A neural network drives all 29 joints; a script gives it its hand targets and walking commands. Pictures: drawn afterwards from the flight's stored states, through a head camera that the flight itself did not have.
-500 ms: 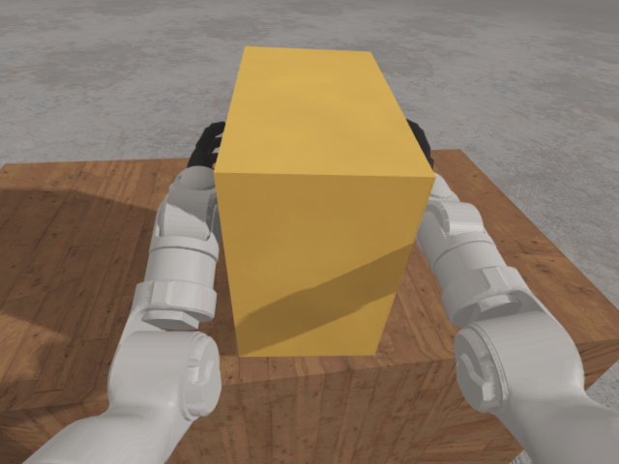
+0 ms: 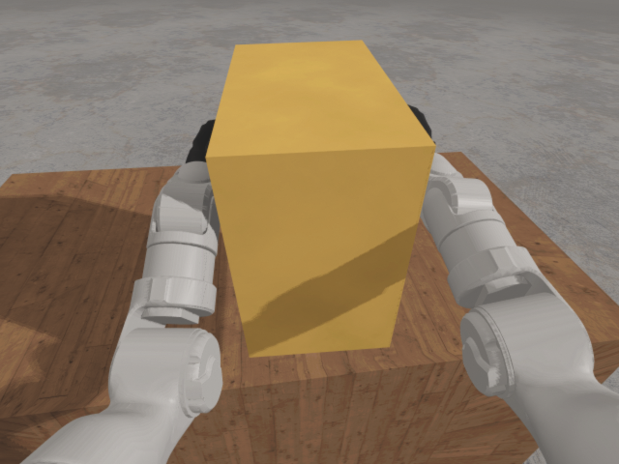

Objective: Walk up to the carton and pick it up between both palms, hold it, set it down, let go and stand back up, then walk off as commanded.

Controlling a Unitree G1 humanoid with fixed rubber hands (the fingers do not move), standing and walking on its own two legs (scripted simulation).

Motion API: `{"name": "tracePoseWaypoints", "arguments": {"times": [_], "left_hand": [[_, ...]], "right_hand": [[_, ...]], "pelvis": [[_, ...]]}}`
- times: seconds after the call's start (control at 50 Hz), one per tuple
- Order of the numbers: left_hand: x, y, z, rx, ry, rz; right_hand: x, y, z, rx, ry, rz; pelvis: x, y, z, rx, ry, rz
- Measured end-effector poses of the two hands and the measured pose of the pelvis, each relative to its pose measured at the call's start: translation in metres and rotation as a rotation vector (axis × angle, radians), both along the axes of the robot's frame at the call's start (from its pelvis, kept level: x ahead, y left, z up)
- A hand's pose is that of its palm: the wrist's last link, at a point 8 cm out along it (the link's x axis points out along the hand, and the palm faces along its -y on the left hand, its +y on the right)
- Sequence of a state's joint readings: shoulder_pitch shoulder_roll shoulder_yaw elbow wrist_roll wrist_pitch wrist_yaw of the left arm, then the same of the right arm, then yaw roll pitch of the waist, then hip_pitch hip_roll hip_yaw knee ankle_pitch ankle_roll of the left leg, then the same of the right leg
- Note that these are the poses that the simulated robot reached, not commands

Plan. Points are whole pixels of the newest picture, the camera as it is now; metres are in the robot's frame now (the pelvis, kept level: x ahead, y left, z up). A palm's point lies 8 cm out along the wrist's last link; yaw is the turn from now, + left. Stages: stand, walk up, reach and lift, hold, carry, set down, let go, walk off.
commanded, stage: reach and lift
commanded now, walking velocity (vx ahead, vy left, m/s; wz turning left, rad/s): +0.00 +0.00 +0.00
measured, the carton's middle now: (309, 189) +0.41 +0.01 +0.21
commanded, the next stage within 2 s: hold in 0.64 s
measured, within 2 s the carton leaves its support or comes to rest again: neither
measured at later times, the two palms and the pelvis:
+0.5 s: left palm (199, 162) +0.39 +0.14 +0.26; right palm (422, 153) +0.39 -0.13 +0.27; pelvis +0.00 +0.00 +0.00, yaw +0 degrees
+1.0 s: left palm (191, 151) +0.37 +0.14 +0.28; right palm (428, 143) +0.37 -0.13 +0.29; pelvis +0.00 +0.00 +0.00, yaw +0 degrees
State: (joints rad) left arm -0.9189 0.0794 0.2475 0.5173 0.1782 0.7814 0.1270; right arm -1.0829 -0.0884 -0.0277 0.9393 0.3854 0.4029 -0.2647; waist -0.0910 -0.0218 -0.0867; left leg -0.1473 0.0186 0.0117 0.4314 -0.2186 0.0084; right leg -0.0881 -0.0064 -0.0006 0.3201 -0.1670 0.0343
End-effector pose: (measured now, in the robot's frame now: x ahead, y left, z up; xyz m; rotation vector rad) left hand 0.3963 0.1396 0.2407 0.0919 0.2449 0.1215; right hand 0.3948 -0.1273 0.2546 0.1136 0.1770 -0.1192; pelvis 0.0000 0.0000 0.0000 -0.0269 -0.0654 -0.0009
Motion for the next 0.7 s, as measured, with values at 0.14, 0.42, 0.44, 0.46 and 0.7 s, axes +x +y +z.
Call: {"name": "tracePoseWaypoints", "arguments": {"times": [0.14,0.42,0.44,0.46,0.7], "left_hand": [[-0.001,0.000,0.007,-0.005,-0.001,0.003],[-0.004,-0.001,0.019,-0.015,-0.007,0.008],[-0.004,-0.001,0.020,-0.015,-0.008,0.008],[-0.005,-0.001,0.021,-0.016,-0.008,0.009],[-0.010,-0.001,0.030,-0.023,-0.016,0.013]], "right_hand": [[-0.001,0.000,0.006,0.002,0.002,0.001],[-0.004,-0.002,0.016,0.006,0.003,0.002],[-0.005,-0.002,0.017,0.006,0.003,0.002],[-0.005,-0.002,0.017,0.006,0.003,0.002],[-0.009,-0.002,0.026,0.002,0.002,0.006]], "pelvis": [[0.000,0.000,0.000,0.000,0.001,0.000],[0.000,-0.001,0.000,0.000,0.001,0.000],[0.000,-0.001,0.000,0.000,0.001,0.000],[0.000,-0.001,0.000,0.000,0.001,0.000],[0.000,-0.001,0.000,0.000,0.001,0.000]]}}
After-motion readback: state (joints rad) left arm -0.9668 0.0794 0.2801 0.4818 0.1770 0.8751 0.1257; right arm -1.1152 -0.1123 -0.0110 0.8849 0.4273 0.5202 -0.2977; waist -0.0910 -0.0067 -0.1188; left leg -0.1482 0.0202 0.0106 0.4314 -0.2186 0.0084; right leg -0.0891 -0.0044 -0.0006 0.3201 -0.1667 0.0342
